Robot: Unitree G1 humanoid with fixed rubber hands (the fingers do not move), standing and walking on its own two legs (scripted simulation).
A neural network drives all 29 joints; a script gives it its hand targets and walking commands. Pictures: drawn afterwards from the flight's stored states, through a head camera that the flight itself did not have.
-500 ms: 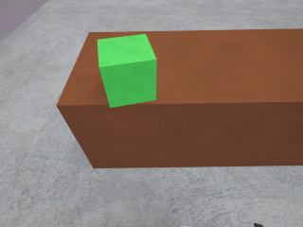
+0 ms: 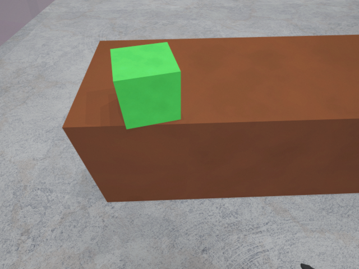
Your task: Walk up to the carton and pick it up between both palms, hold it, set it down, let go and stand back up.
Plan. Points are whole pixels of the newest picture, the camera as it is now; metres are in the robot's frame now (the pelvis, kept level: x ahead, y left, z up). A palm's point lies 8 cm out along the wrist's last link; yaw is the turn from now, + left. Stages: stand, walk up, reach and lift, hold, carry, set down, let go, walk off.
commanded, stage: walk up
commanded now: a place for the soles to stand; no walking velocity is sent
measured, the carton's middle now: (146, 85) +0.71 +0.11 +0.00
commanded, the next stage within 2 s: none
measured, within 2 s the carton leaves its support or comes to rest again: neither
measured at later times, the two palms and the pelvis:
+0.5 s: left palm out of the picture +0.04 +0.33 -0.09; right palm out of the picture +0.09 -0.30 -0.11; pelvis +0.00 +0.00 +0.00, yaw +0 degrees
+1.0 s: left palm out of the picture +0.05 +0.34 -0.09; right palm out of the picture +0.10 -0.29 -0.10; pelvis +0.01 +0.02 +0.01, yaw -1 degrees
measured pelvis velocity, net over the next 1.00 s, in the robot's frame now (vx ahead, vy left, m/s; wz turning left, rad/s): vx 0.01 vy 0.02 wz -0.01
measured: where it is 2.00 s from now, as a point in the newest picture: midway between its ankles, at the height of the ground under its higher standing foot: outside the picture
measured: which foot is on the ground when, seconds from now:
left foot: down 0.00-1.00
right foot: down 0.00-0.92, up 0.94-1.00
